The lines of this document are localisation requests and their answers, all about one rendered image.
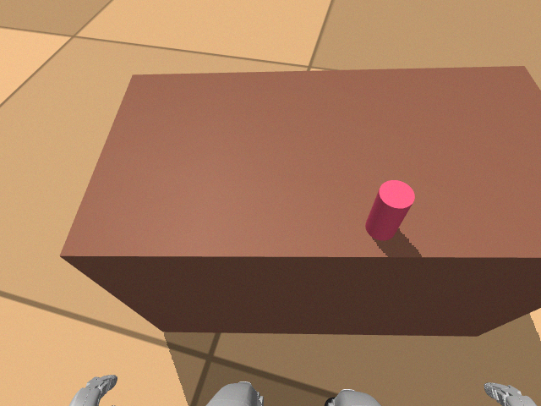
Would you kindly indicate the right robot hand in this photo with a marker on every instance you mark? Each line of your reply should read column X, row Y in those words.
column 507, row 395

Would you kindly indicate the can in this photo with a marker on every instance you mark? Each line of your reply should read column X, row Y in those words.
column 391, row 205

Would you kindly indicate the left robot hand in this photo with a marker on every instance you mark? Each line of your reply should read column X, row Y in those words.
column 95, row 389

